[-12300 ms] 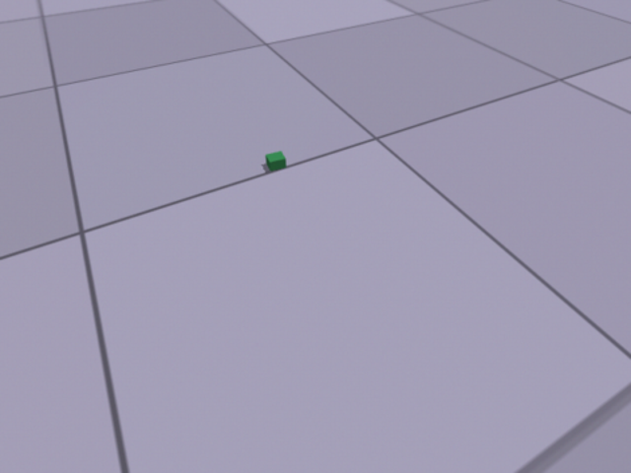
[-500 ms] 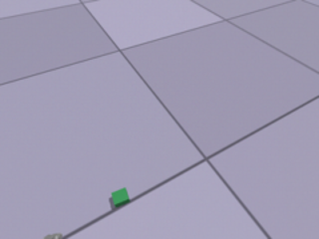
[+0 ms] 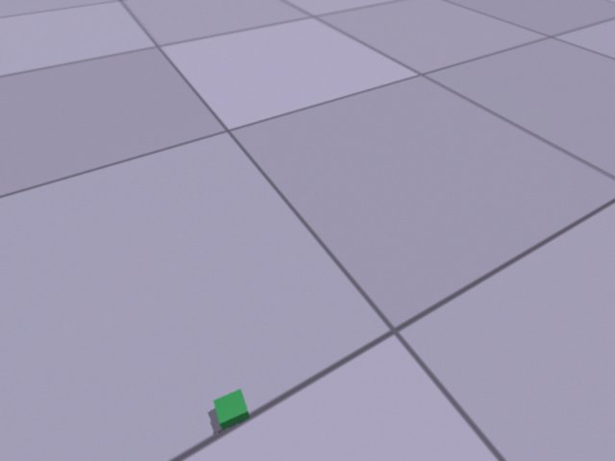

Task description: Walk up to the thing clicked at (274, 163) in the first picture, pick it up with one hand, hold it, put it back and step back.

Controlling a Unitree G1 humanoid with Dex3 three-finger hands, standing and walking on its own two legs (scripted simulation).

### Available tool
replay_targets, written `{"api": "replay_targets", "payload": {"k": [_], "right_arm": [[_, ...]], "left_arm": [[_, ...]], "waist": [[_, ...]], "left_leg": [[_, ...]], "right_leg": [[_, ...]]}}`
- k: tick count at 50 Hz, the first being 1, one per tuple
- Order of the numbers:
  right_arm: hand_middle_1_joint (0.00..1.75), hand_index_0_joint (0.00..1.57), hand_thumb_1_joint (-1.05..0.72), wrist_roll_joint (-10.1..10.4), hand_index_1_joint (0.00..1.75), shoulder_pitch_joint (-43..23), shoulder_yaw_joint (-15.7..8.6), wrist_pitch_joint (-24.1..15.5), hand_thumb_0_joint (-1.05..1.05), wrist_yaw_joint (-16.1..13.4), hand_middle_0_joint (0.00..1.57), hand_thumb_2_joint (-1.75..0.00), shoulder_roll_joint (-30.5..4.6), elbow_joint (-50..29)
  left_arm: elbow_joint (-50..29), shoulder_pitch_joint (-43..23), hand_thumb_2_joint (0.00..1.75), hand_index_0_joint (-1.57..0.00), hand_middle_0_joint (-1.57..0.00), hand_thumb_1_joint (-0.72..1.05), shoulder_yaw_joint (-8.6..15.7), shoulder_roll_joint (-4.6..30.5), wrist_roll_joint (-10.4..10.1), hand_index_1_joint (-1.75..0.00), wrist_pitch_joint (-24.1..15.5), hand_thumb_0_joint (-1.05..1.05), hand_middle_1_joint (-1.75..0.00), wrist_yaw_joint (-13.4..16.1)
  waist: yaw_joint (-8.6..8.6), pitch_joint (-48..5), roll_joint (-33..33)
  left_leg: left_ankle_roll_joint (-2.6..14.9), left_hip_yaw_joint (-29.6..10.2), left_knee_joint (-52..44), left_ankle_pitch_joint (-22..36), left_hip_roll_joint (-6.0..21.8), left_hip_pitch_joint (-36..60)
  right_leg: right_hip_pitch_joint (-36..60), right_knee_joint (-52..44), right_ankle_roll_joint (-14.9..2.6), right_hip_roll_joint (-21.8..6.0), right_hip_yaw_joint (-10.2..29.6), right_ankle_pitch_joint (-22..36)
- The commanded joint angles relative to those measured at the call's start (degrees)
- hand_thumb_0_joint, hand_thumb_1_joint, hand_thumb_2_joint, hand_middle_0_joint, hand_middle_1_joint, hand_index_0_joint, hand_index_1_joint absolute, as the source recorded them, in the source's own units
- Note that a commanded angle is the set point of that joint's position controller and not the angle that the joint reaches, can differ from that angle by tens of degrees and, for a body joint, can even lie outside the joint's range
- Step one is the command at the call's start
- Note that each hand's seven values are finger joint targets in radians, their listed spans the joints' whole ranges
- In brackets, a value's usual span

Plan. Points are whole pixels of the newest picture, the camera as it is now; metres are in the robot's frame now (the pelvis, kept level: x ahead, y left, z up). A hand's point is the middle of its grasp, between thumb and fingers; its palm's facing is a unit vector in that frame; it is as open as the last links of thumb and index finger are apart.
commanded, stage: stand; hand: left
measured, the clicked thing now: (231, 409) +0.45 +0.24 -0.75
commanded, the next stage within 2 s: rise first in 1.98 s
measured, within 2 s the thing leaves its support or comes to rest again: neither
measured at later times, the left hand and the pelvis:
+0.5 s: hand out of the picture +0.08 +0.26 -0.16, palm faces -0.02 -0.94 -0.34, open 7.4 cm; pelvis +0.01 +0.01 +0.00, yaw +1 degrees
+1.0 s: hand out of the picture +0.09 +0.27 -0.15, palm faces -0.02 -0.94 -0.34, open 7.4 cm; pelvis +0.01 +0.01 +0.00, yaw +1 degrees
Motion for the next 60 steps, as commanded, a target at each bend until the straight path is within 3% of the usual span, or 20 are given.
{"api": "replay_targets", "payload": {"k": [1, 5, 9, 15, 20, 22, 33, 37, 40, 42, 51, 60], "right_arm": [[0.3, 0.2, -0.9, -0.3, 0.3, -2.6, -2.3, -1.4, 0.0, -0.8, 0.2, -0.9, -12.5, -2.6], [0.3, 0.2, -0.9, -0.4, 0.3, -3.2, -2.4, -1.4, 0.0, -0.7, 0.2, -0.9, -12.8, -2.6], [0.3, 0.2, -0.9, -0.4, 0.3, -3.2, -2.4, -1.6, 0.0, -0.8, 0.2, -0.9, -12.3, -2.5], [0.3, 0.2, -0.9, 0.0, 0.3, -3.8, -2.4, -1.3, 0.0, -0.9, 0.2, -0.9, -12.1, -2.1], [0.3, 0.2, -0.9, -0.2, 0.3, -3.9, -2.2, -0.8, 0.0, -0.8, 0.2, -0.9, -12.1, -1.9], [0.3, 0.2, -0.9, -0.3, 0.3, -4.4, -2.3, -0.8, 0.0, -0.7, 0.2, -0.9, -12.3, -2.1], [0.3, 0.2, -0.9, 0.0, 0.3, -4.8, -2.2, -1.1, 0.0, -1.0, 0.2, -0.9, -12.4, -2.2], [0.3, 0.2, -0.9, -0.2, 0.3, -4.4, -2.2, -1.1, 0.0, -1.1, 0.2, -0.9, -12.6, -2.2], [0.3, 0.2, -0.9, -0.1, 0.3, -4.8, -2.2, -0.9, 0.0, -1.1, 0.2, -0.9, -12.6, -2.2], [0.3, 0.2, -0.9, -0.1, 0.3, -4.6, -2.2, -0.8, 0.0, -1.1, 0.2, -0.9, -12.6, -2.0], [0.3, 0.2, -0.9, 0.0, 0.3, -3.8, -2.2, -1.1, 0.0, -1.0, 0.2, -0.9, -12.2, -2.1], [0.3, 0.2, -0.9, 0.0, 0.3, -3.8, -2.1, -0.9, 0.0, -1.1, 0.2, -0.9, -12.4, -2.1]], "left_arm": [[-2.8, -2.8, 0.9, -0.2, -0.2, 0.9, 2.6, 12.7, 0.3, -0.3, -1.6, 0.0, -0.3, 1.2], [-2.3, -1.5, 0.9, -0.2, -0.2, 0.9, 2.4, 12.3, 0.4, -0.3, -1.5, 0.0, -0.3, 1.3], [-2.2, -1.7, 0.9, -0.2, -0.2, 0.9, 2.3, 12.7, 0.4, -0.3, -1.8, 0.0, -0.3, 1.5], [-1.9, -0.8, 0.9, -0.2, -0.2, 0.9, 2.1, 12.8, 0.3, -0.3, -1.8, 0.0, -0.3, 1.8], [-1.8, -1.1, 0.9, -0.2, -0.2, 0.9, 2.0, 13.1, 0.3, -0.3, -1.6, 0.0, -0.3, 2.0], [-1.8, -0.4, 0.9, -0.2, -0.2, 0.9, 2.0, 13.0, 0.4, -0.3, -1.7, 0.0, -0.3, 2.0], [-2.1, -0.6, 0.9, -0.2, -0.2, 0.9, 2.0, 12.6, 0.3, -0.3, -1.5, 0.0, -0.3, 2.0], [-2.2, -1.0, 0.9, -0.2, -0.2, 0.9, 2.1, 12.6, 0.4, -0.3, -1.3, 0.0, -0.3, 2.0], [-2.0, -1.0, 0.9, -0.2, -0.2, 0.9, 2.1, 12.4, 0.5, -0.3, -1.2, 0.0, -0.3, 2.0], [-2.0, -0.9, 0.9, -0.2, -0.2, 0.9, 2.1, 12.3, 0.5, -0.3, -1.1, 0.0, -0.3, 1.9], [-2.2, -1.0, 0.9, -0.2, -0.2, 0.9, 2.2, 12.6, 0.4, -0.3, -1.3, 0.0, -0.3, 2.0], [-2.3, -0.5, 0.9, -0.2, -0.2, 0.9, 2.2, 12.6, 0.4, -0.3, -1.2, 0.0, -0.3, 2.0]], "waist": [[0.39, -2.5, 0.1], [0.69, -2.0, 1.1], [0.35, -5.2, -0.1], [0.39, -5.3, -0.7], [0.25, -2.6, -0.1], [0.72, -4.3, 1.0], [0.98, -5.4, 0.4], [0.95, -5.2, 1.3], [1.0, -4.0, 0.9], [0.97, -2.4, 0.8], [0.6, -4.7, -0.2], [0.84, -3.6, 0.3]], "left_leg": [[1.78, -7.2, -6.0, -4.3, 6.1, 0.3], [1.81, -7.7, -7.3, -6.5, 6.2, 0.0], [1.8, -6.9, -5.4, 2.7, 6.3, 3.8], [1.87, -6.7, -5.0, 5.3, 6.2, 4.5], [1.9, -6.8, -5.9, -0.1, 5.8, 1.8], [2.01, -6.7, -5.5, 2.5, 5.9, 2.5], [1.93, -6.7, -5.0, 7.3, 6.1, 3.9], [1.86, -6.8, -5.5, 6.6, 6.1, 2.6], [1.9, -6.8, -5.7, 4.0, 6.0, 2.8], [1.84, -7.3, -7.0, -1.0, 5.8, 0.9], [2.02, -7.1, -5.7, 5.6, 6.0, 3.3], [2.04, -7.1, -5.8, 3.7, 5.7, 2.6]], "right_leg": [[-1.9, -5.8, -1.77, -6.5, 5.8, -1.2], [-2.4, -5.5, -1.64, -6.2, 5.2, -1.0], [-1.3, -4.8, -1.6, -7.0, 5.1, 4.5], [-0.5, -4.9, -1.33, -7.2, 4.6, 7.1], [-1.4, -6.2, -1.14, -7.1, 4.7, 2.2], [0.1, -5.6, -1.19, -7.4, 4.6, 5.1], [1.5, -5.2, -1.29, -7.6, 4.0, 8.5], [2.6, -5.2, -1.16, -7.6, 3.8, 7.7], [0.8, -5.9, -1.28, -7.4, 3.8, 5.2], [0.4, -6.1, -1.4, -7.1, 3.6, 2.0], [1.3, -5.2, -1.38, -7.5, 3.7, 5.9], [0.5, -5.9, -1.42, -7.4, 3.7, 4.5]]}}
